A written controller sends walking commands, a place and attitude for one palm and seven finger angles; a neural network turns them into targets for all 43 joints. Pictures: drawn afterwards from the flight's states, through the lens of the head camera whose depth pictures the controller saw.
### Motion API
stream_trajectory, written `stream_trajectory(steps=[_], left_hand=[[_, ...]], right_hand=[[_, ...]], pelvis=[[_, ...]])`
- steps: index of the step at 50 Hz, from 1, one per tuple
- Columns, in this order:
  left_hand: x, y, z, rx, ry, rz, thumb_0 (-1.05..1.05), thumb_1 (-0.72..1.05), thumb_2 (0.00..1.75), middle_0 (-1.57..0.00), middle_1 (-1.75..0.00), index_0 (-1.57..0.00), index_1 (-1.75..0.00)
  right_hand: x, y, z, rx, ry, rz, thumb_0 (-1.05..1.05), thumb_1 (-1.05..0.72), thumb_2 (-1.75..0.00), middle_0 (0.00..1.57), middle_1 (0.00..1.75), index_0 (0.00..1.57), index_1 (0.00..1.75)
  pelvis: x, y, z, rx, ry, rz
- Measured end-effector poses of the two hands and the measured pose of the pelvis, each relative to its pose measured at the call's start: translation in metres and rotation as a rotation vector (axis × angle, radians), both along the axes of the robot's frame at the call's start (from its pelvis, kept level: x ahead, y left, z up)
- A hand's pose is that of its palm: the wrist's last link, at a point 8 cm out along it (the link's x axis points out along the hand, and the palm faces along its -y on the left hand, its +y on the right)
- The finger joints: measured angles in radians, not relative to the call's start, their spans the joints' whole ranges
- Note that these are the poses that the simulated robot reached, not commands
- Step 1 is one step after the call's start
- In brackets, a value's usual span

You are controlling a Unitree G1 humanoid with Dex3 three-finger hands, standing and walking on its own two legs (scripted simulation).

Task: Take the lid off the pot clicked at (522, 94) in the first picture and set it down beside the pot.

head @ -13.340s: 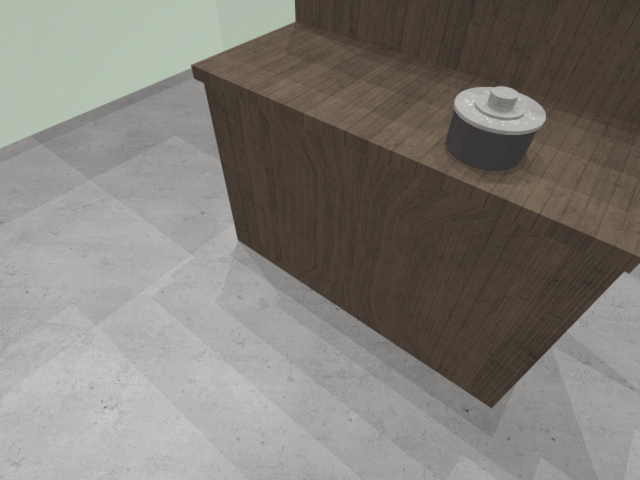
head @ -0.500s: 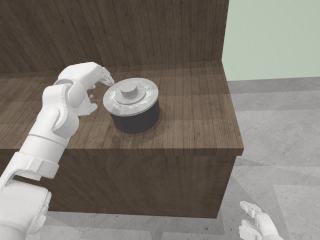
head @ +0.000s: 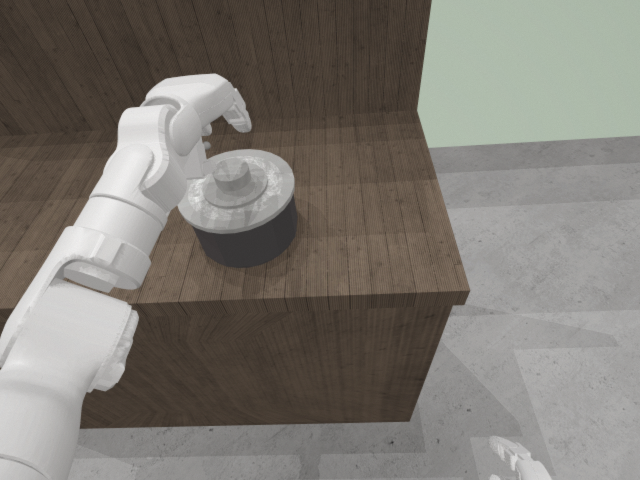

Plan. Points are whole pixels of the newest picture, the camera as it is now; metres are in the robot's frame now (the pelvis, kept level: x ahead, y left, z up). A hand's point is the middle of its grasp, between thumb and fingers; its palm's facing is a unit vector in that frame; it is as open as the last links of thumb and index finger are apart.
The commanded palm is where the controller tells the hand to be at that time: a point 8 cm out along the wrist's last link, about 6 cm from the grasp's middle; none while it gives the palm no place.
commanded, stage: move the open hand above the knob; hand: left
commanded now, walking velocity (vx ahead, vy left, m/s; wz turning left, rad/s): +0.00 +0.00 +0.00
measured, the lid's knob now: (232, 174) +0.50 +0.13 +0.12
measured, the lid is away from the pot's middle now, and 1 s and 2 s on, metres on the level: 0.00 0.00 0.00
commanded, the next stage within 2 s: none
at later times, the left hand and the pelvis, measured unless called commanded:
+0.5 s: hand (223, 155) +0.47 +0.12 +0.17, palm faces -0.25 -0.02 -0.97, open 10.1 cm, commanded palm +0.45 +0.13 +0.25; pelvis +0.01 +0.01 +0.00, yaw -1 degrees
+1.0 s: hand (220, 139) +0.48 +0.12 +0.19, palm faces -0.24 -0.02 -0.97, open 10.1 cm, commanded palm +0.46 +0.12 +0.25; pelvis +0.01 +0.00 +0.00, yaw +0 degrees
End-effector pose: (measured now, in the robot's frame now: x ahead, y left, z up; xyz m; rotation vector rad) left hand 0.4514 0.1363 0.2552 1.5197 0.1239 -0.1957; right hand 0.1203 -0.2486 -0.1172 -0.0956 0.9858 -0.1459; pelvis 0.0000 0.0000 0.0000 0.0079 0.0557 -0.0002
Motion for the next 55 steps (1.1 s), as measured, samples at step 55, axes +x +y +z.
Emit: stream_trajectory(steps=[55], left_hand=[[0.017,-0.026,-0.018,0.021,0.069,0.004,0.00,-0.35,1.58,-0.86,-0.08,-0.86,-0.08]], right_hand=[[-0.021,-0.007,-0.010,0.021,0.094,-0.039,0.01,-0.91,-0.90,0.19,0.29,0.20,0.30]], pelvis=[[0.010,0.000,0.001,0.002,0.031,-0.010]])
